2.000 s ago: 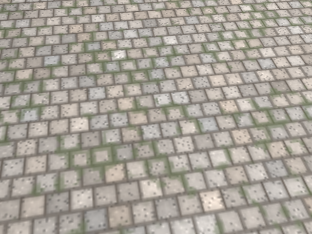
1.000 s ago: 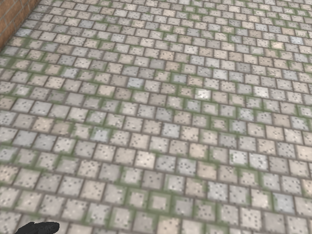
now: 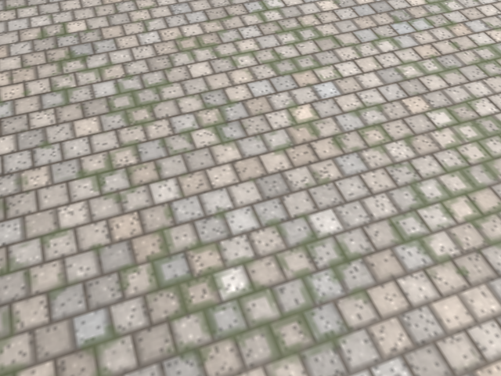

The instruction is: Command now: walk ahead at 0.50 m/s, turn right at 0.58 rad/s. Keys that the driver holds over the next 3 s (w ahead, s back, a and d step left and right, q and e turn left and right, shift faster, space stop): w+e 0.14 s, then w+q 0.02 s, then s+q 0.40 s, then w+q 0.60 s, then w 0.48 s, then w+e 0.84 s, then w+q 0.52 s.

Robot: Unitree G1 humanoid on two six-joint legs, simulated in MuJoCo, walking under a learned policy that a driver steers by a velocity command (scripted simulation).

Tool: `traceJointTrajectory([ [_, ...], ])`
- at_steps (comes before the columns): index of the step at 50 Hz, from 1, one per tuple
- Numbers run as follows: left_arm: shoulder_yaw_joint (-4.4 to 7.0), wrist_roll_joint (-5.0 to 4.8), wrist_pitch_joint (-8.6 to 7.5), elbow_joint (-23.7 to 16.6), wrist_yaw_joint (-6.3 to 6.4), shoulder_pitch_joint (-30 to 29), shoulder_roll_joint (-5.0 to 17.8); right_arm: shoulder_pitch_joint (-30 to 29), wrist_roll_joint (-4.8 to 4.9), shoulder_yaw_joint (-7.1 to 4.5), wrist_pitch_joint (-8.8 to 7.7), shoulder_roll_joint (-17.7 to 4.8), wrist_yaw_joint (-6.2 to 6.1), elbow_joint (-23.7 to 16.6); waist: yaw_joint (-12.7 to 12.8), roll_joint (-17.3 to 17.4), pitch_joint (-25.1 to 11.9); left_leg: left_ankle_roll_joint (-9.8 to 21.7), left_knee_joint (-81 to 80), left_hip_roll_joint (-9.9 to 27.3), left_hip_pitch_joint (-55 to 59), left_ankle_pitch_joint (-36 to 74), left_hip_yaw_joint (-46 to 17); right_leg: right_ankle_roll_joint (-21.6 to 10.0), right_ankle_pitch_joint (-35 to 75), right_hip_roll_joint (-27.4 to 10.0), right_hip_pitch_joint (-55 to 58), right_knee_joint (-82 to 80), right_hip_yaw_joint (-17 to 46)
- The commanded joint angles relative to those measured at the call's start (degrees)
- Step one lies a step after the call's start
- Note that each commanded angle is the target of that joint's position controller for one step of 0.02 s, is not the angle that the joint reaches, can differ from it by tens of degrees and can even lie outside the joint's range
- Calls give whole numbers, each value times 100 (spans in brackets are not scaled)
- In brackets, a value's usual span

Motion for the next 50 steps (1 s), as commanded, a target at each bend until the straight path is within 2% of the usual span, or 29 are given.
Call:
traceJointTrajectory([
  [1, -50, 4, -113, -477, -111, -491, 49, -363, 36, -240, -56, -980, -47, -326, 23, 626, 135, 809, -730, 1503, 185, 1717, -546, -54, 754, -81, -130, -882, -112],
  [5, -65, -23, -135, -702, -239, -1036, 65, -130, 142, -297, 45, -1157, -53, -116, -87, 611, 319, 668, -581, 1647, 627, 2134, -147, -293, 609, 41, 52, -1620, -446],
  [7, 1, -7, -119, -771, -276, -1000, 203, -156, 189, -341, 112, -1292, -69, -82, 71, 715, 192, 551, -104, 1680, 862, 3536, 89, -516, 111, 277, 454, -1818, -695],
  [8, 45, 30, -109, -764, -266, -835, 266, -60, 231, -355, 139, -1356, -79, -32, 206, 790, -9, 542, 315, 1700, 861, 4542, 122, -653, -203, 491, 963, -1868, -808],
  [9, 160, 76, -112, -633, -241, -209, 454, -107, 246, -339, 183, -1371, -91, -8, 625, 745, -310, 444, 1205, 1576, 728, 5368, 195, -818, -101, 737, 1841, -2197, -856],
  [10, 292, 113, -124, -408, -156, 634, 694, -142, 245, -267, 177, -1246, -100, -11, 1105, 571, -730, 209, 2363, 1316, 71, 5124, 327, -996, 984, 804, 3264, -2749, -712],
  [11, 334, 214, -98, -256, -11, 1215, 1140, -8, -56, -58, 102, -696, -67, -205, 1068, -523, -1483, -104, 4259, 818, -1639, 1033, 275, -1355, 3702, -515, 5281, -2315, 837],
  [12, 231, 336, -135, -438, 1, 907, 1271, 709, 16, 125, 23, -447, 46, -130, 647, -1331, -2824, -397, 6196, -3, -3001, -2725, -597, -2642, 5152, -2283, 6572, -2555, 3343],
  [13, 130, 324, -123, -484, -29, 898, 773, 198, 214, -73, 34, -1147, 53, 61, 1125, -75, -2940, -379, 6326, 191, -2761, -2528, -1648, -2398, 5698, -1995, 5945, -2561, 2448],
  [14, 61, 284, -163, -372, -38, 579, 646, -303, 360, -55, 68, -1046, 58, -147, 964, -172, -2004, -371, 6016, 351, -3050, -2380, -1569, -2125, 5628, -1738, 5237, -2664, 1470],
  [15, 3, 197, -213, -245, -47, 211, 462, -379, 275, -13, 134, -842, -11, -89, 649, 217, -1345, -428, 5408, 596, -2984, -2063, -1394, -1803, 4980, -1381, 4363, -2906, 996],
  [16, -62, 171, -243, -204, -40, -112, 228, -299, 188, -36, 241, -809, -79, 4, 418, 157, -1019, -500, 4971, 745, -2656, -1777, -1372, -1647, 4559, -1195, 3700, -3124, 664],
  [17, -72, 224, -259, -149, -48, -331, 193, 18, 163, -52, 380, -770, -108, 152, 188, -16, -906, -607, 4835, 732, -1975, -1472, -1292, -1585, 4528, -1037, 2988, -3355, 273],
  [19, -23, 337, -298, -68, -36, -670, 306, 362, 140, -81, 553, -669, -180, 242, -14, -250, -887, -807, 4689, 539, -1569, -1010, -1085, -1656, 4754, -970, 2505, -3573, -204],
  [21, 51, 308, -233, 14, 75, -793, 511, 206, 116, -126, 618, -710, -242, 87, 22, -369, -814, -859, 4537, 457, -1899, -761, -987, -1677, 4550, -1015, 2636, -3651, -425],
  [24, 24, 270, -12, 135, 276, -887, 407, -159, 116, -120, 713, -609, -226, -131, 141, -345, -712, -813, 4067, 578, -2066, -312, -918, -1618, 3388, -995, 2793, -3674, -722],
  [28, 27, 264, 215, 324, 386, -868, 409, -481, 88, -111, 788, -565, -127, -419, 287, -352, -517, -711, 3550, 645, -2103, -353, -776, -1695, 2789, -1238, 2956, -3562, -716],
  [31, 137, 175, 276, 421, 340, -701, 701, -725, 137, -153, 863, -656, -34, -629, 443, -292, -528, -483, 3197, 726, -1977, -747, -621, -1590, 584, -1605, 3069, -3834, -449],
  [34, 196, 11, 199, 527, 264, -727, 819, -637, 132, -177, 830, -619, 30, -645, 316, -240, -283, -82, 2157, 548, -1526, -865, -301, -1282, -1336, -1503, 2934, -3826, -410],
  [36, 142, -21, 163, 616, 212, -694, 519, 119, 144, -291, 742, -765, 6, -278, 78, 201, -236, 318, 1168, 215, -487, -692, -246, -838, -2196, -1009, 2320, -2881, -873],
  [37, 48, 104, 121, 512, 153, -858, 121, 707, 195, -439, 678, -1233, -70, -137, -9, 1557, -267, 838, 563, 1230, 241, -388, -1899, -363, -2467, -358, 1245, -860, -1567],
  [38, 44, 110, -17, 84, 117, -1499, 106, 879, 145, -517, 505, -1754, -27, -274, -149, 2301, 4, 1959, -277, 2200, 611, -1390, -4767, -60, -3315, 766, -757, 404, -968],
  [39, 122, -2, -159, 68, 47, -1737, 416, 641, 33, -415, 320, -1368, 21, -398, -180, 1468, -10, 2031, -593, 2294, 688, -1520, -4770, -148, -2927, 480, -1145, 1010, -114],
  [40, 174, -94, -260, 111, -22, -1601, 554, 331, 42, -352, 207, -1174, -2, -447, 54, 1349, 66, 1741, -572, 2123, 638, -1479, -4229, -272, -2216, 280, -1176, 922, 24],
  [41, 210, -21, -317, 277, -23, -1447, 610, 134, 122, -321, 169, -1031, -26, -512, 168, 957, 74, 1470, -484, 1876, 602, -1225, -3703, -290, -1659, 151, -1060, 759, -7],
  [42, 226, 86, -366, 352, -7, -1431, 627, 31, 192, -282, 182, -943, -69, -519, 209, 849, 91, 1307, -501, 1710, 599, -756, -3349, -236, -1174, 102, -954, 387, -26],
  [43, 221, 126, -398, 417, -19, -1425, 547, 66, 170, -236, 188, -858, -118, -544, 238, 850, 38, 1198, -539, 1523, 532, -235, -3026, -172, -762, 116, -668, 135, -55],
  [46, 147, 113, -445, 469, -58, -1532, 282, 316, 125, -266, 176, -921, -205, -550, 179, 738, -55, 1092, -538, 1229, 548, 846, -2433, 41, 64, 317, -295, -833, -172],
  [50, 58, 59, -469, 364, -118, -1891, 144, 522, 153, -329, 221, -1063, -227, -526, -12, 987, 120, 1005, -517, 1058, 81, 671, -2213, 197, 639, 492, 283, -2016, -206],
])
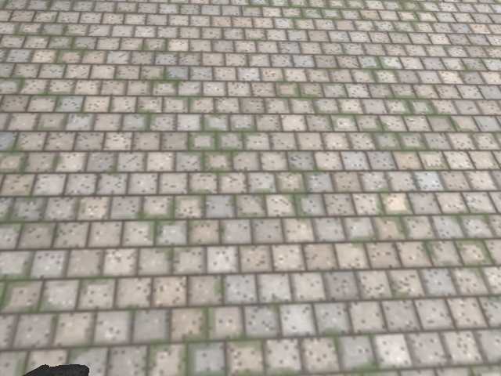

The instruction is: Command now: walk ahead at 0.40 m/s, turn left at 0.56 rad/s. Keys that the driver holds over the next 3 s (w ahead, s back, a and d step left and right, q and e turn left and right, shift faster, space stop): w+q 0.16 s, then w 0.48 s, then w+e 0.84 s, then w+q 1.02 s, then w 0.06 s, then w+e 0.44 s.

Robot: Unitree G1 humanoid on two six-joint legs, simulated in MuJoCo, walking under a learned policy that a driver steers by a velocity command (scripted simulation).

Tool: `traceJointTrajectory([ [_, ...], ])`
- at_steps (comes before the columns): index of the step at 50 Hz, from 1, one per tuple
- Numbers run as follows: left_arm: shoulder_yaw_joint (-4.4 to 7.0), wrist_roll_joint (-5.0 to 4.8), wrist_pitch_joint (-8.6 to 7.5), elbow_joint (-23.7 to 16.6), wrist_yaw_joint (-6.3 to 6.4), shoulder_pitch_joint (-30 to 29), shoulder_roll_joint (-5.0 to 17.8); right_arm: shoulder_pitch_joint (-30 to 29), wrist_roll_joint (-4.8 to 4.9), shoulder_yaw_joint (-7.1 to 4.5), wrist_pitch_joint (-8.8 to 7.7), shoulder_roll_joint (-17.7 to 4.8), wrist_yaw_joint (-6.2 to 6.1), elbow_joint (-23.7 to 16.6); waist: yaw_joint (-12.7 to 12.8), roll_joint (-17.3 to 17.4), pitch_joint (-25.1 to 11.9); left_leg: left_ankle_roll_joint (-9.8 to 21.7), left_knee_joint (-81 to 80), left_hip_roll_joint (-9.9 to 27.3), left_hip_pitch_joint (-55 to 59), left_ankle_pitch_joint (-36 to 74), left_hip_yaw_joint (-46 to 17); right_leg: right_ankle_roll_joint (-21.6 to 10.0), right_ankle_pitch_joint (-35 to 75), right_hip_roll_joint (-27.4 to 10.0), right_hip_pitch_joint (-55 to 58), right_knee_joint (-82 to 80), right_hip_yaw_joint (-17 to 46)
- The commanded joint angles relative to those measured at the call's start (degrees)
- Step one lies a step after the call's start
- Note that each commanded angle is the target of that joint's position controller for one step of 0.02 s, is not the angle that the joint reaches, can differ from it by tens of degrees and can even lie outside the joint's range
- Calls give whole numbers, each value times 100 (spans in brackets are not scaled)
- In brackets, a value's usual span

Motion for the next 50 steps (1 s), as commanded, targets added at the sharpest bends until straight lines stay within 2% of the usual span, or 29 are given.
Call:
traceJointTrajectory([
  [1, -56, -39, -146, -614, -58, -1102, 142, 98, 28, -344, -50, -1178, -43, -317, -199, 904, 259, 838, -592, 1073, -74, 856, -989, 117, 408, 182, -247, -767, -144],
  [4, -45, -59, -218, -692, -94, -1113, 286, 119, 75, -366, -15, -1207, -30, -287, -184, 945, 314, 777, -388, 1174, -168, 824, -1245, 47, 376, 193, 126, -1134, -68],
  [7, 59, -77, -312, -578, -88, -548, 578, -112, 59, -376, 33, -1208, -34, -337, 137, 1197, 149, 631, 54, 1260, -137, 1435, -1489, -149, 28, 238, 902, -1299, -109],
  [8, 145, -60, -337, -420, -55, 22, 722, -235, 36, -334, 45, -1101, -29, -387, 435, 1185, -138, 499, 592, 1041, -243, 2085, -1379, -291, 52, 322, 1672, -1506, -222],
  [9, 237, -4, -356, -249, -17, 837, 952, -304, -29, -240, 36, -857, -8, -443, 803, 1010, -780, 285, 1707, 677, -606, 2277, -1057, -543, 78, -26, 2903, -1437, 12],
  [10, 294, 122, -328, -151, 32, 1815, 1292, -133, -125, -102, 20, -436, -12, -587, 993, -12, -1805, -30, 3586, 135, -1851, 870, -595, -1052, -826, -1211, 4727, -1440, 1616],
  [11, 327, 138, -301, 45, -47, 2008, 1496, 587, 95, -17, -72, -185, -6, -708, 545, -2002, -2092, -233, 5103, -423, -3437, -1925, -533, -1798, -2152, -2122, 5500, -2458, 4374],
  [12, 176, 0, -300, 17, -60, 1663, 877, 408, 214, -139, -93, -786, 0, -483, 618, -1177, -1295, -222, 5722, -23, -3956, -1556, -703, -1665, -3019, -1985, 4961, -2700, 4102],
  [13, 99, -23, -256, -37, -26, 1358, 572, -195, 169, -178, -105, -990, 25, -545, 683, -709, -631, -165, 5669, 210, -4007, -1053, -481, -1464, -2578, -1752, 4197, -2674, 3038],
  [14, 59, 33, -221, -44, -8, 1117, 494, -537, 83, -168, -128, -926, 17, -597, 582, -293, -346, -121, 5481, 408, -3801, -682, -338, -1375, -1869, -1515, 3525, -2714, 2392],
  [16, -22, 124, -217, 9, 34, 983, 293, -745, 31, -160, -142, -768, 82, -667, 390, -337, -131, -72, 5022, 646, -3425, -298, -317, -1380, -938, -1218, 2815, -2922, 1657],
  [18, -26, 51, -260, 110, 63, 1067, 324, -759, 33, -87, -120, -534, 131, -698, 307, -406, -84, -115, 4589, 728, -3384, -275, -168, -1526, -503, -1210, 2631, -3138, 1321],
  [20, 7, -15, -274, 182, 92, 1143, 522, -1114, -37, -10, -125, -430, 151, -852, 331, -279, 86, -229, 3929, 810, -3557, -34, 18, -1640, -120, -1261, 2523, -3343, 1040],
  [23, 30, -56, -227, 213, 115, 1218, 710, -1617, -48, 86, -195, -327, 224, -971, 474, -205, 155, -301, 2782, 769, -3290, 888, 278, -1508, 336, -1056, 2424, -3407, 446],
  [25, 27, -102, -189, 273, 107, 1409, 789, -1959, -10, 104, -221, -327, 275, -1033, 604, -200, 176, -314, 2151, 619, -2956, 1353, 458, -1375, 493, -958, 2423, -3341, 179],
  [29, 37, -162, -61, 464, 110, 1816, 920, -2381, 38, 50, -228, -491, 352, -1211, 650, -248, 258, -130, 1499, 463, -2777, 1341, 501, -1189, 750, -1269, 3035, -3075, 193],
  [31, 48, -158, 22, 487, 130, 1773, 1006, -1984, 5, -53, -230, -669, 364, -1125, 308, -274, 20, 59, 1211, 247, -2063, 1154, 679, -1031, 1902, -1246, 3240, -2419, 25],
  [32, 14, -141, 51, 486, 140, 1777, 934, -1283, -24, -181, -213, -866, 340, -901, -58, -196, -414, 208, 1108, 73, -1054, 1134, 821, -899, 2655, -1027, 3090, -1516, -206],
  [33, -94, -55, 46, 418, 146, 1807, 692, -378, -47, -318, -188, -1155, 280, -694, -472, 7, -1018, 423, 1241, 473, 427, 1118, 406, -694, 2125, -753, 2271, -177, -362],
  [34, -301, 47, -33, 219, 122, 2266, 36, 175, -188, -436, -144, -1785, 215, -662, -355, 1419, -1831, 1177, 914, 2086, 2357, 310, -2116, -277, -510, 100, 180, 2187, -598],
  [35, -280, -58, -141, 293, 100, 2278, 237, 310, -147, -347, -154, -1463, 245, -657, -428, 1684, -2347, 1490, 49, 2534, 2455, -337, -3766, -309, -2731, 341, -536, 3164, 277],
  [36, -130, -241, -166, 192, 74, 1865, 710, -53, -123, -229, -185, -1120, 264, -642, -394, 1206, -1427, 1218, 2, 2351, 1824, -503, -2928, -376, -2445, 17, -1046, 3533, 419],
  [37, -132, -266, -169, 98, 73, 1513, 688, -407, -101, -170, -209, -941, 265, -649, -253, 983, -855, 1043, -100, 2094, 1058, -174, -2033, -418, -1925, -268, -1041, 3347, 269],
  [38, -123, -195, -136, 98, 95, 1374, 608, -740, -120, -126, -238, -778, 281, -621, -69, 750, -498, 927, -297, 1843, 395, 182, -1447, -398, -1529, -456, -842, 3014, 225],
  [39, -86, -150, -52, 145, 115, 1447, 562, -981, -141, -91, -297, -629, 290, -615, 120, 830, -307, 822, -516, 1649, -75, 562, -959, -368, -1221, -607, -518, 2728, 280],
  [41, -114, -148, 120, 227, 127, 1640, 304, -1150, -169, -109, -413, -573, 291, -515, 310, 780, -220, 830, -841, 1562, -525, 1083, -416, -273, -876, -624, -129, 2606, 280],
  [43, -110, -136, 209, 152, 146, 1485, 203, -1158, -198, -146, -479, -629, 260, -392, 361, 626, -41, 838, -1007, 1548, -569, 1530, 57, -200, -501, -597, -357, 2337, 379],
  [46, -110, -90, 198, -7, 104, 1078, 144, -1048, -212, -186, -477, -707, 184, -227, 288, 499, 115, 760, -1092, 1468, -328, 1837, 656, -152, 366, -517, -659, 1393, 428],
  [50, -200, -42, 153, -283, -47, 307, -15, -844, -152, -248, -418, -899, 99, -44, 1, 364, 375, 629, -1201, 1473, -136, 1869, 1263, -221, 1130, -433, -474, 145, -63],
])
Over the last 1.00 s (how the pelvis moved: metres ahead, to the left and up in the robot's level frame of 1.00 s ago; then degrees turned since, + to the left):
0.31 0.00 0.01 14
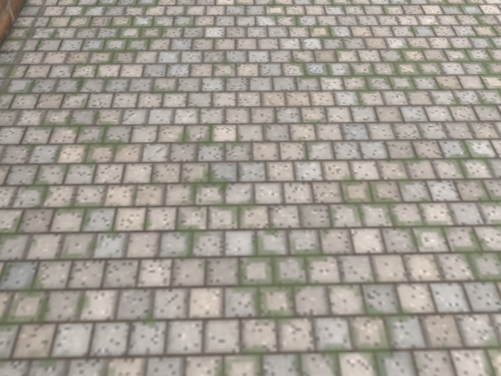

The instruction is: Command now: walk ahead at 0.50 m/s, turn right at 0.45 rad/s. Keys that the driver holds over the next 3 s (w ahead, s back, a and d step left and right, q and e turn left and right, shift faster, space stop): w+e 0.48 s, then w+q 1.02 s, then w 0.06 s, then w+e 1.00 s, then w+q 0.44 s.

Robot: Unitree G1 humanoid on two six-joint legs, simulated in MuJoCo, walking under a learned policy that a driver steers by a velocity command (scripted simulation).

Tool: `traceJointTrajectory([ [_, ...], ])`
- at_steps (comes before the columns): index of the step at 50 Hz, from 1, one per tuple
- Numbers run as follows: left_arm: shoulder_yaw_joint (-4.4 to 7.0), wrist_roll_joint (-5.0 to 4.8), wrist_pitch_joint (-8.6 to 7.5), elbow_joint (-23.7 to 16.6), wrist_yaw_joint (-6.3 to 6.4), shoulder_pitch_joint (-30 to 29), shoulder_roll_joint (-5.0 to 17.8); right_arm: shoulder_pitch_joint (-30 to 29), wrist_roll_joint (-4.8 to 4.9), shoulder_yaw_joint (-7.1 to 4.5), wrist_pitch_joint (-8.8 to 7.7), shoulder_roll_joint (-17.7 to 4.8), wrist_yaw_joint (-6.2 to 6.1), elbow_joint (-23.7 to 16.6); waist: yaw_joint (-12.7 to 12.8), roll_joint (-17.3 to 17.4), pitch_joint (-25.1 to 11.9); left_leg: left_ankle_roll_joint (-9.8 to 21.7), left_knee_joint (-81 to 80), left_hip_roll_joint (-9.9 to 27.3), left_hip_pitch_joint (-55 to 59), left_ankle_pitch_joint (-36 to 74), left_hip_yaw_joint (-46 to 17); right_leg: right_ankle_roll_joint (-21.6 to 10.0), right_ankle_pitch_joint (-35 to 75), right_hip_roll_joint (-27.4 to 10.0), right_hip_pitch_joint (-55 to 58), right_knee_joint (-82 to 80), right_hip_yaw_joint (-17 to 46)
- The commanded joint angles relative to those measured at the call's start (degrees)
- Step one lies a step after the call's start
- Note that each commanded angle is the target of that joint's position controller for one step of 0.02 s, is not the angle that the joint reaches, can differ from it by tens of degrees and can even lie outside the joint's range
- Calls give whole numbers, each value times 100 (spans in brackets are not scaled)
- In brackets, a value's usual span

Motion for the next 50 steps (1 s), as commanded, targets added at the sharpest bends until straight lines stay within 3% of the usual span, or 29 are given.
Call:
traceJointTrajectory([
  [1, -43, 26, -65, -508, -110, -572, 91, -222, 56, -235, -53, -919, -80, -293, -27, 410, 379, 676, -663, 1656, -263, 1626, -264, -74, 449, -34, 136, -693, -232],
  [4, -47, 13, -66, -773, -202, -942, 136, -9, 141, -286, 84, -1006, -89, -126, -118, 422, 473, 618, -329, 1837, 457, 2128, -102, -256, -60, 39, -112, -1058, -446],
  [6, 1, 0, -61, -902, -257, -921, 233, -65, 179, -321, 183, -1117, -116, -102, 16, 564, 332, 513, 182, 1883, 750, 3539, 47, -444, -619, 257, 174, -1174, -726],
  [8, 152, -32, -31, -855, -255, -306, 497, -169, 204, -357, 294, -1272, -167, -140, 418, 809, -179, 369, 1307, 1828, 820, 5488, 172, -698, -1212, 699, 1147, -1101, -1078],
  [9, 310, -52, -25, -682, -210, 490, 762, -278, 228, -349, 339, -1298, -187, -170, 883, 747, -607, 209, 2400, 1648, 465, 5606, 300, -899, -1025, 943, 2287, -1420, -1120],
  [10, 518, -46, 32, -458, -98, 1466, 1197, -271, 171, -292, 303, -1206, -214, -244, 1326, 384, -1127, -59, 4001, 1417, -780, 4242, 300, -1189, -847, 668, 4055, -1633, -370],
  [11, 625, -95, 38, -460, -14, 1484, 1838, 292, -67, -12, 140, -287, -103, -537, 646, -1223, -1537, -498, 6128, 257, -3552, -1537, -67, -2286, -1369, -899, 6111, -1871, 2754],
  [12, 505, -26, -47, -640, -29, 1631, 1510, -159, 152, 8, -123, -553, -22, -614, 972, -616, -2386, -429, 6923, -77, -4331, -2256, -1506, -2670, -2134, -1383, 6622, -2846, 4521],
  [13, 414, 19, -116, -608, -33, 1465, 1150, -807, 376, -71, -263, -867, 33, -789, 1118, -284, -1598, -274, 6811, 262, -4814, -1707, -1672, -2311, -1785, -1227, 6162, -3047, 3674],
  [14, 362, -23, -162, -646, -29, 1111, 950, -922, 331, -45, -330, -839, 10, -824, 867, 91, -1057, -189, 6280, 525, -4667, -1182, -1637, -2083, -1314, -971, 5327, -3027, 2939],
  [15, 298, -37, -170, -726, -20, 692, 733, -953, 159, -77, -333, -865, -36, -759, 607, 288, -669, -228, 5759, 707, -4294, -918, -1602, -1918, -714, -736, 4467, -3073, 2382],
  [16, 240, 32, -178, -834, 10, 455, 586, -859, 73, -125, -280, -928, -45, -740, 402, 180, -537, -278, 5477, 819, -3850, -718, -1637, -1875, -204, -572, 3878, -3195, 2041],
  [19, 266, 35, -187, -900, 96, 410, 703, -763, 12, -102, -94, -727, -29, -782, 203, 139, -345, -522, 4729, 834, -3443, -473, -1466, -1873, 539, -382, 3020, -3431, 1567],
  [21, 317, 17, -175, -862, 175, 552, 880, -1154, -5, -31, -43, -563, -34, -925, 297, 102, -181, -663, 3911, 725, -3391, 155, -1336, -1742, 629, -172, 2647, -3479, 1219],
  [24, 335, -25, -106, -807, 238, 790, 921, -1819, 28, 54, -69, -394, 22, -1072, 594, -117, -116, -699, 2483, 402, -2885, 1469, -1253, -1389, 52, 192, 2342, -3342, 915],
  [26, 286, -10, -102, -684, 240, 1056, 813, -1987, 109, 70, -112, -417, 107, -1060, 767, -230, -185, -657, 2037, 359, -2677, 2077, -1219, -1312, -362, 29, 2566, -3346, 946],
  [29, 257, 10, -111, -534, 217, 1305, 789, -2172, 141, 26, -156, -585, 194, -1122, 851, -299, -63, -358, 1717, 442, -2981, 1803, -1297, -1233, -399, -384, 3336, -3031, 1183],
  [31, 279, 49, -92, -471, 215, 1328, 874, -2090, 154, -10, -162, -698, 215, -1140, 760, -376, 15, -100, 1661, 432, -3091, 1216, -1244, -1151, 188, -642, 3828, -2839, 1246],
  [33, 264, 65, -64, -480, 220, 1157, 865, -1325, 145, -130, -168, -902, 202, -933, 311, -312, -356, 225, 1422, 153, -2154, 973, -972, -958, 1984, -416, 4037, -1902, 873],
  [34, 196, 122, -51, -550, 237, 1127, 739, -527, 101, -212, -168, -1110, 197, -756, -44, -110, -1038, 509, 1603, 438, -902, 1304, -1323, -794, 2126, -142, 3663, -753, 564],
  [35, 91, 149, -112, -682, 245, 1655, 443, 133, 22, -319, -161, -1590, 218, -700, 2, 968, -1904, 1325, 1563, 1541, 1126, 1029, -3396, -384, 445, 583, 1945, 1238, 149],
  [36, 29, 119, -199, -679, 220, 1798, 356, 421, 185, -316, -102, -1457, 284, -519, -17, 2099, -2050, 1853, 575, 2155, 1952, -258, -5525, -113, -3073, 1115, 398, 2509, 115],
  [37, 99, 30, -287, -801, 171, 1306, 778, 186, 284, -190, -79, -1071, 283, -585, -109, 1372, -1355, 1590, 373, 2102, 1619, -1237, -5472, -182, -3003, 730, -311, 2883, 482],
  [38, 91, -31, -357, -933, 135, 712, 795, -114, 201, -148, -32, -924, 253, -684, -133, 810, -748, 1389, 316, 1868, 901, -1026, -4726, -226, -2563, 515, -389, 2759, 372],
  [39, 78, 54, -418, -1026, 124, 376, 714, -308, 129, -125, 4, -881, 244, -709, -28, 386, -267, 1313, 209, 1622, 199, -387, -4189, -233, -2281, 360, -356, 2332, 260],
  [40, 110, 165, -434, -1042, 132, 355, 700, -415, 101, -91, 4, -788, 220, -739, 125, 356, -218, 1246, 150, 1440, -145, 211, -3859, -209, -2015, 186, -95, 1844, 270],
  [42, 103, 224, -412, -1055, 138, 492, 567, -459, 117, -75, 25, -763, 178, -766, 296, 652, -307, 1258, 21, 1176, -448, 947, -3491, -61, -1860, 142, 311, 1255, 177],
  [45, 45, 219, -339, -1145, 179, 197, 393, -324, 180, -144, 51, -956, 72, -695, 269, 686, -241, 1309, -65, 1049, -836, 1490, -3074, 203, -1521, 233, 398, 320, 2],
  [50, -30, 148, -399, -1328, 122, -781, 234, 92, 242, -200, 186, -1071, -64, -521, -73, 733, -139, 978, 61, 750, -1266, 1198, -2813, 352, 123, 563, 1087, -1354, -11],
])
Over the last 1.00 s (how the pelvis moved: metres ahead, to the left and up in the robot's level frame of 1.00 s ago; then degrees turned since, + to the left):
0.53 0.08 0.00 3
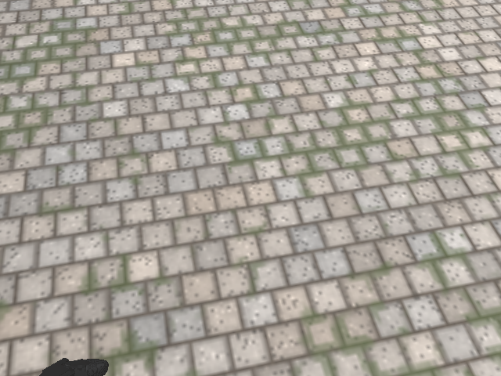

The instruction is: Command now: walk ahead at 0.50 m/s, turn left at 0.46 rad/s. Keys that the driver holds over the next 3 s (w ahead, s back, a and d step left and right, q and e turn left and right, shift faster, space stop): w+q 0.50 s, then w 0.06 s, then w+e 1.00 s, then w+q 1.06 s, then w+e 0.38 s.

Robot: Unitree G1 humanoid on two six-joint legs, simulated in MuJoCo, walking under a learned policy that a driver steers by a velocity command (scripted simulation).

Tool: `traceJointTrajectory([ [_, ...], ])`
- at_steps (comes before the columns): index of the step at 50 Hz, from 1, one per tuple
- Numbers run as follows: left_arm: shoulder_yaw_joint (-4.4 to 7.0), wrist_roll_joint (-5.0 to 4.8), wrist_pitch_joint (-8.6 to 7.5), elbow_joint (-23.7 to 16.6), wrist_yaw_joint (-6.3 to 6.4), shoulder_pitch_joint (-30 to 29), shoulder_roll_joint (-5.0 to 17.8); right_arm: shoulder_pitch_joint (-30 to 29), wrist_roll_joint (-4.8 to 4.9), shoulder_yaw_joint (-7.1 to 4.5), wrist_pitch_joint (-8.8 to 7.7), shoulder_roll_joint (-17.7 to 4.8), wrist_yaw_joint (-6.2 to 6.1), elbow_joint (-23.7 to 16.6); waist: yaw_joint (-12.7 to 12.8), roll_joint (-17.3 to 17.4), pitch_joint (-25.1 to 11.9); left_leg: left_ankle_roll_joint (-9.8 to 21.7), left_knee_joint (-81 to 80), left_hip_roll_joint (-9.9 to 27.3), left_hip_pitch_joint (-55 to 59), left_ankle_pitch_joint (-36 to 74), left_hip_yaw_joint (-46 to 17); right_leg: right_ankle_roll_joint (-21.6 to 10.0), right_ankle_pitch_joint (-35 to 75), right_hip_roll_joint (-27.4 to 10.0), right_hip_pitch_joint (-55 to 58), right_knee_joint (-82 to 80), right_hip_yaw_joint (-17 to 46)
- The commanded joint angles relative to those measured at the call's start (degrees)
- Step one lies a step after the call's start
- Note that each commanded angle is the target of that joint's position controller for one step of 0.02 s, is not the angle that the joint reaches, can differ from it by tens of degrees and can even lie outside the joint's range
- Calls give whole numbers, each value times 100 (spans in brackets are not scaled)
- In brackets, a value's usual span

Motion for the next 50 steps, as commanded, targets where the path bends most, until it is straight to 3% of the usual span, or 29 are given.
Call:
traceJointTrajectory([
  [1, 70, -62, -124, -475, -41, -608, 333, 36, 47, -294, -8, -1057, -100, -321, 0, 633, -189, 723, -462, 1194, -430, 964, -1096, 76, 789, 372, 732, -693, -238],
  [5, 161, -120, -221, -549, -102, -786, 545, 153, 61, -310, 92, -1025, -138, -280, 67, 758, -180, 602, 36, 1363, 65, 736, -1691, -89, 327, 450, 1035, -1228, -76],
  [7, 260, -128, -269, -410, -76, -233, 702, -16, 51, -303, 128, -953, -138, -337, 417, 863, -346, 444, 520, 1259, 29, 1035, -1764, -329, 170, 414, 1858, -1573, -177],
  [8, 346, -68, -287, -306, -31, 364, 883, -104, 15, -235, 115, -759, -117, -412, 721, 768, -807, 270, 1297, 999, -272, 1184, -1525, -568, 132, 77, 2916, -1551, 7],
  [9, 437, -11, -272, -220, 26, 1292, 1223, -63, -95, -117, 89, -425, -104, -539, 1055, 57, -1630, 50, 2905, 592, -1056, 90, -966, -949, -193, -956, 4405, -1434, 1018],
  [10, 504, 27, -176, -23, -11, 1605, 1524, 704, 74, -37, 38, -219, -109, -708, 662, -1724, -2027, -240, 4446, -13, -2957, -2408, -306, -1824, -1377, -2076, 5665, -1927, 3537],
  [11, 411, -97, -147, -83, -34, 1444, 1015, 667, 138, -136, 41, -802, -125, -535, 748, -1155, -1509, -330, 5169, 526, -3595, -2187, -358, -1772, -2366, -2094, 5296, -2110, 3759],
  [12, 321, -108, -120, -117, -16, 1234, 675, 89, 91, -212, 72, -1046, -112, -578, 882, -596, -827, -386, 5335, 701, -3711, -1626, -254, -1536, -2127, -1799, 4657, -2180, 2800],
  [13, 276, -61, -98, -118, -21, 997, 597, -196, 31, -220, 93, -983, -110, -618, 796, -233, -467, -438, 5264, 866, -3538, -1224, -107, -1402, -1391, -1533, 4025, -2311, 2082],
  [14, 248, -33, -82, -66, -22, 841, 509, -385, -15, -235, 90, -914, -89, -695, 702, -231, -230, -464, 5062, 1004, -3462, -954, -80, -1368, -851, -1348, 3603, -2444, 1640],
  [15, 216, 3, -88, -30, -15, 761, 436, -415, 12, -236, 112, -817, -48, -729, 598, -340, -142, -463, 4940, 1138, -3260, -799, -42, -1302, -468, -1175, 3283, -2590, 1197],
  [18, 263, -53, -152, 129, -22, 758, 534, -552, 40, -167, 186, -517, 11, -886, 518, -419, -69, -550, 4576, 1282, -3234, -530, 138, -1421, 129, -1121, 2956, -2931, 488],
  [22, 337, -48, -138, 298, -3, 763, 798, -960, 18, -107, 162, -437, 90, -1044, 572, -215, -37, -610, 3533, 1329, -3290, 476, 248, -1416, 870, -1079, 3052, -3056, -331],
  [25, 353, -85, -88, 426, 19, 920, 934, -1529, 16, -52, 101, -357, 195, -1186, 785, -135, 79, -509, 2560, 1218, -2999, 1230, 533, -1259, 1026, -995, 3132, -3038, -876],
  [28, 369, -184, -21, 651, -9, 1313, 1056, -2005, 30, -12, 80, -303, 268, -1398, 908, -101, 215, -327, 1936, 1075, -2824, 1072, 671, -1209, 1130, -1158, 3460, -2985, -989],
  [30, 378, -263, 53, 817, -33, 1500, 1143, -2147, 4, -33, 62, -377, 291, -1510, 815, -138, 268, -142, 1614, 903, -2622, 495, 776, -1208, 1781, -1318, 3751, -2760, -929],
  [31, 387, -292, 93, 867, -30, 1492, 1236, -2020, -25, -84, 54, -494, 290, -1513, 643, -235, 158, -36, 1458, 752, -2280, 195, 899, -1176, 2670, -1341, 3872, -2442, -929],
  [32, 381, -314, 135, 918, -20, 1455, 1304, -1536, -58, -180, 46, -679, 272, -1395, 290, -304, -162, 96, 1224, 583, -1498, 182, 1041, -1090, 3562, -1261, 3860, -1804, -1003],
  [33, 321, -315, 157, 955, -7, 1441, 1231, -640, -68, -329, 44, -944, 221, -1111, -200, -251, -672, 254, 952, 457, -115, 614, 1137, -934, 3813, -1022, 3429, -778, -1178],
  [34, 178, -172, 112, 840, -6, 1479, 935, 340, -126, -475, 84, -1394, 115, -902, -580, 182, -1470, 550, 1288, 1392, 1818, 1070, 123, -708, 2099, -740, 2072, 893, -1219],
  [35, -61, -109, 12, 706, -81, 2170, 194, 402, -169, -504, 84, -1837, 75, -894, -70, 1638, -2409, 1453, 750, 3019, 3362, 186, -2723, -359, -2709, 306, 64, 2932, -879],
  [36, 116, -281, -68, 826, -95, 1697, 871, 487, -174, -376, 53, -1296, 85, -953, -458, 931, -2551, 1332, 289, 3006, 3070, -109, -3086, -394, -2998, 248, -271, 3560, 91],
  [37, 194, -422, -86, 593, -101, 1202, 1033, 195, -164, -299, 16, -1118, 89, -855, -366, 902, -1547, 1071, 168, 2794, 2386, 197, -2052, -421, -2587, 13, -729, 3630, -13],
  [38, 168, -365, -83, 560, -66, 1016, 912, -156, -131, -251, -23, -952, 96, -803, -141, 675, -1033, 908, 22, 2528, 1637, 567, -1380, -408, -2077, -243, -661, 3297, -139],
  [39, 190, -263, -38, 586, -42, 986, 858, -476, -141, -210, -59, -760, 114, -781, 66, 678, -698, 819, -185, 2329, 1009, 789, -903, -365, -1727, -393, -462, 3020, -174],
  [41, 192, -274, 154, 739, -24, 1371, 650, -806, -185, -182, -181, -543, 133, -747, 399, 770, -536, 774, -682, 2166, 244, 818, -337, -296, -1251, -538, 191, 2863, -119],
  [43, 170, -269, 290, 742, 0, 1367, 442, -928, -186, -210, -290, -547, 120, -616, 524, 622, -279, 800, -1012, 2175, -76, 1025, 100, -214, -1002, -555, 143, 2677, -77],
  [46, 177, -227, 334, 603, 6, 983, 383, -856, -241, -260, -329, -627, 41, -412, 487, 510, -8, 705, -1176, 2103, 36, 1258, 710, -151, -209, -534, -311, 1986, 55],
  [50, 102, -185, 270, 414, -144, 336, 239, -747, -196, -316, -284, -815, -40, -244, 271, 400, 202, 532, -1270, 2002, 217, 1367, 1426, -229, 807, -425, -182, 641, -325],
])
Over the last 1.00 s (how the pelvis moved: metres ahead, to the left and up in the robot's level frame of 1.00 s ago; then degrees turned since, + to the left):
0.58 -0.08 0.00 -10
